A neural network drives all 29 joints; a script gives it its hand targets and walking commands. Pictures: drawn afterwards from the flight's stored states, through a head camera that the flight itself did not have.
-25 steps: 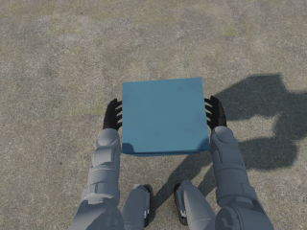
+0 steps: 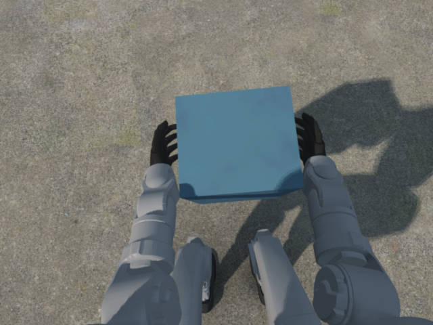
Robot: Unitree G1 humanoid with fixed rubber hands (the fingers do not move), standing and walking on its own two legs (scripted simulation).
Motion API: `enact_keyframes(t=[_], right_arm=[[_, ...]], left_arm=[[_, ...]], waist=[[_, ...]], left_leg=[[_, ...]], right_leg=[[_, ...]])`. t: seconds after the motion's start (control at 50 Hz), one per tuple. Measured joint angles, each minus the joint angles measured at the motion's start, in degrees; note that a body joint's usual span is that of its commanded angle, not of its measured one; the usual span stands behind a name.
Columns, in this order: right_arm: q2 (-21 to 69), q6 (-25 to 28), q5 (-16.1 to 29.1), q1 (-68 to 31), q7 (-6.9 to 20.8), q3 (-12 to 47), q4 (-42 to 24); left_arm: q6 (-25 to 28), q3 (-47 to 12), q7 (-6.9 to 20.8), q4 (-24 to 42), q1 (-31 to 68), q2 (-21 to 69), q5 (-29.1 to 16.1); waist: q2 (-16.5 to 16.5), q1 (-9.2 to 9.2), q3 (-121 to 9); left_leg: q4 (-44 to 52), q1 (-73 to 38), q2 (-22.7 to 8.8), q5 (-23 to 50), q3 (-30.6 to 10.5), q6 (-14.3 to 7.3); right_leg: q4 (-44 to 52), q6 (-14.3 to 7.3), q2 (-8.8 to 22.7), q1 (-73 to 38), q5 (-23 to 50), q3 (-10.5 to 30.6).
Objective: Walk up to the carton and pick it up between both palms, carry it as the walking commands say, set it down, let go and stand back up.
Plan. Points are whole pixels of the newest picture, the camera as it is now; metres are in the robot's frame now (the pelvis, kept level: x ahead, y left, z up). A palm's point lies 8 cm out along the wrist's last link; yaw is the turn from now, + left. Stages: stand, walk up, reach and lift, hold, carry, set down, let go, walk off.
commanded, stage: set down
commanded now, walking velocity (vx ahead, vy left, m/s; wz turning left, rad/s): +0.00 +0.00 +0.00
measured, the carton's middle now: (235, 157) +0.41 -0.04 -0.14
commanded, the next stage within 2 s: none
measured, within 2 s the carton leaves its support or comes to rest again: neither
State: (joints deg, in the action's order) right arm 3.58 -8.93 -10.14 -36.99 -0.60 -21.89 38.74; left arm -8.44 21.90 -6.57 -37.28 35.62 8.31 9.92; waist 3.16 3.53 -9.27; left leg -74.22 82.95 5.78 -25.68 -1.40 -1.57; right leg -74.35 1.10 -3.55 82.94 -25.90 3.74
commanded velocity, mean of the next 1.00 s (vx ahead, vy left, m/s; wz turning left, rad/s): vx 0.00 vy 0.00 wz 0.00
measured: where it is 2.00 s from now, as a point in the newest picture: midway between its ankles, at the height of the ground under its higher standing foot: (235, 289)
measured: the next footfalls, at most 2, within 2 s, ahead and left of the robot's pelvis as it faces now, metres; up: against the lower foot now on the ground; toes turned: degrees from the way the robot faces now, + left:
none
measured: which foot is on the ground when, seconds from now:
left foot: down 0.00-1.00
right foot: down 0.00-1.00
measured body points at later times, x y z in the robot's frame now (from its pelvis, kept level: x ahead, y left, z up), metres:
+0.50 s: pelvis -0.03 -0.02 -0.09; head +0.22 -0.04 +0.29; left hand +0.43 +0.10 -0.19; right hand +0.42 -0.19 -0.19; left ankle +0.06 +0.09 -0.60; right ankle +0.06 -0.12 -0.60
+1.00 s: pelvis -0.05 -0.02 -0.16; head +0.23 -0.05 +0.19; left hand +0.45 +0.10 -0.27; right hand +0.44 -0.19 -0.27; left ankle +0.06 +0.09 -0.60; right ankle +0.06 -0.12 -0.60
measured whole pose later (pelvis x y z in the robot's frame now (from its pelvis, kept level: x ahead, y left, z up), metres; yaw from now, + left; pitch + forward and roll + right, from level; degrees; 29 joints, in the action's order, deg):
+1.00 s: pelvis -0.05 -0.02 -0.16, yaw +1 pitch +40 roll +2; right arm -2.0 -14.4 -9.0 -60.4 -5.0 -22.7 45.9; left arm -14.1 26.5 -6.1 -45.0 59.7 0.4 9.2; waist 2.1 2.3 -2.4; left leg -106.0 116.8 6.0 -29.9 -0.9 1.8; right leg -107.1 -0.5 -5.0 117.7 -29.8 1.1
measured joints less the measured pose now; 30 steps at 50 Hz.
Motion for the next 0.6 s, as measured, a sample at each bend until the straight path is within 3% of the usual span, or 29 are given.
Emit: enact_keyframes(t=[0.26, 0.6], right_arm=[[-1.9, 0.2, 2.6, -5.0, -1.0, 0.9, 2.1], [-3.8, -2.5, 3.4, -13.1, -3.6, 1.4, 3.5]], left_arm=[[0.0, -1.1, -1.5, -1.0, 4.2, -2.0, -1.9], [-2.2, -0.3, -1.3, -4.4, 13.4, -5.5, -3.6]], waist=[[-1.1, 0.15, -0.6], [-0.9, -0.55, 2.1]], left_leg=[[-9.6, 10.9, 0.1, -2.3, 0.8, 0.6], [-21.4, 23.0, 0.1, -4.1, 1.1, 2.3]], right_leg=[[-10.2, -0.1, -0.5, 11.2, -2.4, -0.1], [-22.9, -1.2, -1.1, 24.0, -4.1, -1.0]])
